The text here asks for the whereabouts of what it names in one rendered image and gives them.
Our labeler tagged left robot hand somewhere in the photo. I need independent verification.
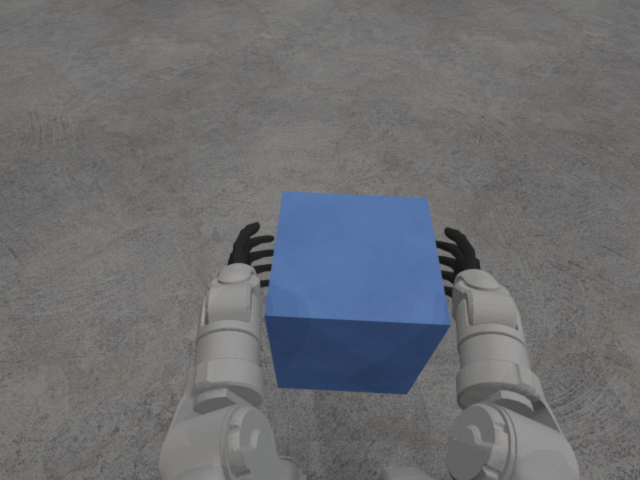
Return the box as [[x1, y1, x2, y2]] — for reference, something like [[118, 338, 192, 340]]
[[227, 222, 274, 288]]

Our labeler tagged left robot forearm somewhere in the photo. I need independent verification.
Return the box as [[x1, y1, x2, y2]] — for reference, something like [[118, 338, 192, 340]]
[[158, 263, 264, 477]]

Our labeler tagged robot right upper arm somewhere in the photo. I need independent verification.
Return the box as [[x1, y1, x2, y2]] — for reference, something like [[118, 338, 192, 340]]
[[445, 402, 579, 480]]

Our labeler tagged right robot forearm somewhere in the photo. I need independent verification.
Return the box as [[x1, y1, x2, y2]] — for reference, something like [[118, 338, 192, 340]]
[[452, 269, 566, 439]]

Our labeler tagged right robot hand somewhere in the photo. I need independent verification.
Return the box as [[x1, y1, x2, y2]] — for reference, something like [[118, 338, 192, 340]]
[[435, 227, 481, 298]]

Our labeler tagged robot left upper arm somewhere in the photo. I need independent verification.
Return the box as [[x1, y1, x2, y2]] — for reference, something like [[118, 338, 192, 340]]
[[159, 404, 280, 480]]

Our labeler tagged left robot thigh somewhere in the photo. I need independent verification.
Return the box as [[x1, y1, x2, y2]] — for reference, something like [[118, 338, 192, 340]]
[[277, 459, 307, 480]]

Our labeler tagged robot left shin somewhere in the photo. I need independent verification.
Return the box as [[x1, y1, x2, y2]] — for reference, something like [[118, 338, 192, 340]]
[[278, 456, 297, 467]]

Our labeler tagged carton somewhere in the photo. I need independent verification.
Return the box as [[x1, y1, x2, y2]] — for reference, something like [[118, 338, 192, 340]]
[[264, 191, 451, 394]]

